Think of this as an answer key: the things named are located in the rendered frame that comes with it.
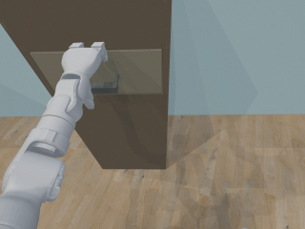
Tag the robot left upper arm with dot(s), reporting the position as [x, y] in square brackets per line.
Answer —
[35, 179]

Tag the left robot forearm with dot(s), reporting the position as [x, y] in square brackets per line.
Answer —
[51, 137]

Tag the robot left hand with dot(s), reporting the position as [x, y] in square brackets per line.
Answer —
[86, 61]

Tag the cabinet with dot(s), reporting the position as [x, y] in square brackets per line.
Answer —
[122, 131]

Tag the drawer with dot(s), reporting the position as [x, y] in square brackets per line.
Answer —
[140, 71]

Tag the handle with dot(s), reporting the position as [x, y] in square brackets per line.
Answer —
[105, 87]

